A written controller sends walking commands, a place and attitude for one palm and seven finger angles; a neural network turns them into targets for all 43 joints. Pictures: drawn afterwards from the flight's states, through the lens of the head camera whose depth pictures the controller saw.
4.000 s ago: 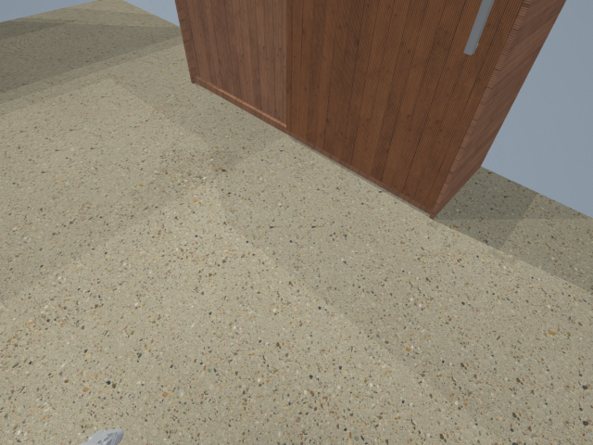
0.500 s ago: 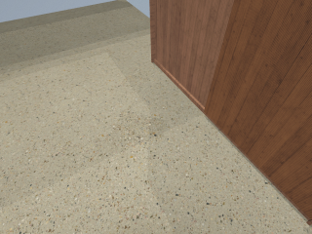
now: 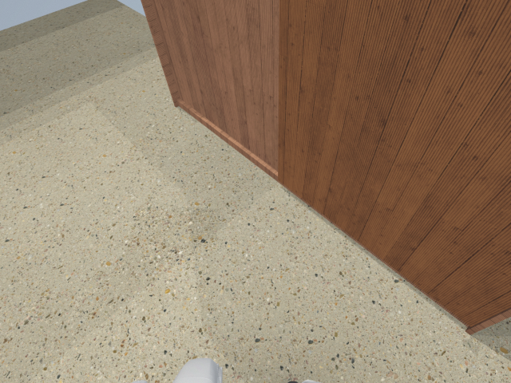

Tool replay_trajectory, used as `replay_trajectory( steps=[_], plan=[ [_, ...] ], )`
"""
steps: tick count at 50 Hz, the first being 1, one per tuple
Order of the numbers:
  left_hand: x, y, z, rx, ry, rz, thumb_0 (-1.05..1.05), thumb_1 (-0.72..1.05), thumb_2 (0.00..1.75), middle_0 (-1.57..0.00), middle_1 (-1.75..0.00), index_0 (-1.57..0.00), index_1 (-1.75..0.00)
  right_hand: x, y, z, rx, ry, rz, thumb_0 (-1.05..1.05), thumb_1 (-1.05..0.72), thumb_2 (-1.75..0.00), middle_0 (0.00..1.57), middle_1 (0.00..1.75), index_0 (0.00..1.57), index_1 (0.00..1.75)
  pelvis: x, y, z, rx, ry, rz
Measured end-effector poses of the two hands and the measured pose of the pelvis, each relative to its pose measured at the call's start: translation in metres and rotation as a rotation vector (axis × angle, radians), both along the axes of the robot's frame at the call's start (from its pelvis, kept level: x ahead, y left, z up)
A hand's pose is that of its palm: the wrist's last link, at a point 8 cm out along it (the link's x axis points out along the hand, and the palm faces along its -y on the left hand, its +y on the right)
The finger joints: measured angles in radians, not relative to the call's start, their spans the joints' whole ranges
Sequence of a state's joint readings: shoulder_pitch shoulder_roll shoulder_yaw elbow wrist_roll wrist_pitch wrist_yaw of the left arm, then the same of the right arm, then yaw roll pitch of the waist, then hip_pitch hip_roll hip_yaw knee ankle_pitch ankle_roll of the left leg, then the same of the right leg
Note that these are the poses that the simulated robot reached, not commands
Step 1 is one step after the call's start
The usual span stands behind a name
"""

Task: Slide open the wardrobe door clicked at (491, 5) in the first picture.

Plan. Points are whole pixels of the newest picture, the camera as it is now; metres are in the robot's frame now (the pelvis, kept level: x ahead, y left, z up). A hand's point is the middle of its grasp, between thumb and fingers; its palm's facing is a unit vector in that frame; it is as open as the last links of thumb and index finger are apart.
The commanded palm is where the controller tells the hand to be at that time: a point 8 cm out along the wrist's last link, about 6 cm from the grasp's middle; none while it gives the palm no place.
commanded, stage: turn to face it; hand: right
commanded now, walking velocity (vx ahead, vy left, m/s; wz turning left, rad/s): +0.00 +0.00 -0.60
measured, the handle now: out of the picture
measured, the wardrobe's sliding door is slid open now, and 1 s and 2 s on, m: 0.00 0.00 0.00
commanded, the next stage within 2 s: take the last steps up to it in 1.10 s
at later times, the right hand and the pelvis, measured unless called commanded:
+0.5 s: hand out of the picture +0.05 -0.13 -0.14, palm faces +0.29 +0.91 -0.30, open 7.4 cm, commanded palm none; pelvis +0.01 +0.08 +0.00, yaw -18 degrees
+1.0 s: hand out of the picture -0.11 -0.17 -0.18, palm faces +0.58 +0.77 -0.24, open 7.4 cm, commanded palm none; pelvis -0.02 +0.03 +0.00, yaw -33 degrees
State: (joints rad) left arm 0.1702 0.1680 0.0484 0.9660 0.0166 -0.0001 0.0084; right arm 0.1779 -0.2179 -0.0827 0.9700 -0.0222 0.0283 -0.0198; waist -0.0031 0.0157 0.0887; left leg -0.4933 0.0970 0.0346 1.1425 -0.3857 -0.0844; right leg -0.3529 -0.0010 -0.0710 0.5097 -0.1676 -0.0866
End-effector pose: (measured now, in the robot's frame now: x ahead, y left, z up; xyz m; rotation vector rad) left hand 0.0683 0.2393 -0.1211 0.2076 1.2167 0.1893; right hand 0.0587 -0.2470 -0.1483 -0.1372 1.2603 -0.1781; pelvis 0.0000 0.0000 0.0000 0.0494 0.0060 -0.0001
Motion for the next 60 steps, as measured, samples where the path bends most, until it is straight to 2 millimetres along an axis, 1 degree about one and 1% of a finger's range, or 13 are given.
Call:
replay_trajectory(
  steps=[7, 14, 18, 22, 26, 30, 33, 40, 43, 46, 52, 56, 60],
  plan=[
    [0.014, 0.013, -0.002, -0.021, 0.013, -0.032, 0.01, 0.92, 0.90, -0.21, -0.30, -0.21, -0.30, 0.030, -0.003, 0.019, -0.056, -0.085, -0.040, 0.01, -0.91, -0.90, 0.20, 0.30, 0.20, 0.30, 0.011, 0.013, 0.003, -0.014, 0.009, -0.072],
    [0.020, 0.047, -0.017, -0.036, 0.054, -0.077, 0.01, 0.91, 0.90, -0.21, -0.30, -0.20, -0.30, 0.041, 0.023, 0.032, -0.095, -0.157, -0.079, 0.01, -0.91, -0.90, 0.20, 0.30, 0.20, 0.30, 0.012, 0.044, -0.002, -0.033, 0.014, -0.161],
    [0.031, 0.071, -0.030, -0.048, 0.069, -0.111, 0.01, 0.91, 0.90, -0.21, -0.30, -0.20, -0.30, 0.023, 0.044, 0.036, -0.127, -0.174, -0.111, 0.01, -0.91, -0.90, 0.20, 0.30, 0.20, 0.30, 0.011, 0.065, -0.008, -0.053, 0.006, -0.212],
    [0.049, 0.084, -0.025, -0.049, 0.072, -0.170, 0.01, 0.91, 0.90, -0.20, -0.30, -0.20, -0.30, -0.009, 0.062, 0.044, -0.128, -0.126, -0.174, 0.01, -0.91, -0.90, 0.20, 0.30, 0.20, 0.30, 0.013, 0.076, 0.001, -0.076, -0.001, -0.274],
    [0.066, 0.088, -0.020, -0.043, 0.077, -0.235, 0.01, 0.91, 0.90, -0.20, -0.30, -0.20, -0.30, -0.039, 0.074, 0.043, -0.115, -0.086, -0.239, 0.01, -0.91, -0.90, 0.20, 0.30, 0.21, 0.30, 0.013, 0.083, 0.005, -0.093, -0.003, -0.330],
    [0.086, 0.078, -0.018, -0.027, 0.090, -0.317, 0.01, 0.91, 0.90, -0.20, -0.30, -0.20, -0.30, -0.072, 0.083, 0.036, -0.093, -0.045, -0.313, 0.01, -0.90, -0.90, 0.20, 0.30, 0.21, 0.30, 0.011, 0.083, 0.005, -0.096, 0.000, -0.388],
    [0.106, 0.061, -0.016, -0.015, 0.078, -0.388, 0.01, 0.91, 0.90, -0.20, -0.30, -0.20, -0.30, -0.104, 0.085, 0.029, -0.073, -0.001, -0.373, 0.01, -0.90, -0.90, 0.20, 0.30, 0.21, 0.30, 0.007, 0.079, 0.003, -0.089, 0.004, -0.427],
    [0.154, -0.011, -0.006, 0.012, -0.055, -0.569, 0.01, 0.91, 0.90, -0.20, -0.30, -0.20, -0.30, -0.185, 0.071, -0.004, -0.022, 0.106, -0.520, 0.01, -0.90, -0.90, 0.20, 0.30, 0.21, 0.30, -0.009, 0.053, -0.013, -0.046, 0.013, -0.511],
    [0.159, -0.039, 0.005, 0.013, -0.107, -0.620, 0.01, 0.91, 0.90, -0.20, -0.30, -0.20, -0.30, -0.207, 0.060, -0.011, -0.011, 0.150, -0.563, 0.01, -0.91, -0.90, 0.20, 0.30, 0.21, 0.30, -0.014, 0.045, -0.013, -0.053, 0.004, -0.525],
    [0.154, -0.054, 0.015, 0.019, -0.121, -0.645, 0.01, 0.91, 0.90, -0.20, -0.30, -0.20, -0.30, -0.211, 0.050, -0.006, -0.009, 0.142, -0.589, 0.01, -0.91, -0.90, 0.20, 0.30, 0.20, 0.30, -0.018, 0.038, -0.005, -0.031, -0.005, -0.551],
    [0.134, -0.065, 0.017, 0.005, -0.081, -0.662, 0.01, 0.91, 0.90, -0.21, -0.30, -0.20, -0.30, -0.195, 0.033, 0.009, -0.030, 0.041, -0.603, 0.01, -0.91, -0.90, 0.20, 0.30, 0.20, 0.30, -0.024, 0.032, 0.006, -0.018, -0.011, -0.596],
    [0.115, -0.058, 0.009, -0.010, -0.032, -0.652, 0.01, 0.91, 0.90, -0.21, -0.30, -0.21, -0.30, -0.180, 0.029, 0.016, -0.048, -0.006, -0.603, 0.01, -0.91, -0.90, 0.20, 0.30, 0.20, 0.30, -0.024, 0.034, 0.007, -0.024, -0.011, -0.620],
    [0.096, -0.040, -0.002, -0.019, 0.035, -0.630, 0.01, 0.91, 0.90, -0.21, -0.30, -0.21, -0.30, -0.163, 0.033, 0.021, -0.064, -0.042, -0.597, 0.01, -0.91, -0.90, 0.20, 0.30, 0.20, 0.30, -0.022, 0.041, 0.006, -0.033, -0.008, -0.642]
  ],
)
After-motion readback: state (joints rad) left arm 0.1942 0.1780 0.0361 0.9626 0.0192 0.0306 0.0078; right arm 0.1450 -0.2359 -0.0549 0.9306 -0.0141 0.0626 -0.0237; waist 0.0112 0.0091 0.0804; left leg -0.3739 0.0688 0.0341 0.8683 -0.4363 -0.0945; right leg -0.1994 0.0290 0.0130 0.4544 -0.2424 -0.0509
